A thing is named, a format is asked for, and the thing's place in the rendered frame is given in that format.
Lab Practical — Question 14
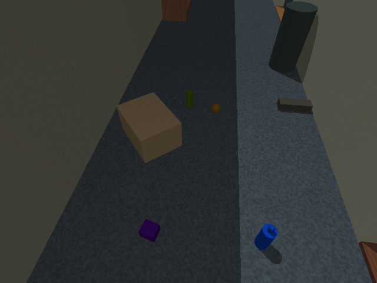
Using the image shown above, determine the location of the bookshelf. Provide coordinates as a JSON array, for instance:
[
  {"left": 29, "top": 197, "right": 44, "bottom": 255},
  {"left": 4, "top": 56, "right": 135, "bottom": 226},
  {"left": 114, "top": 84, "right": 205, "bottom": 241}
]
[{"left": 161, "top": 0, "right": 193, "bottom": 22}]

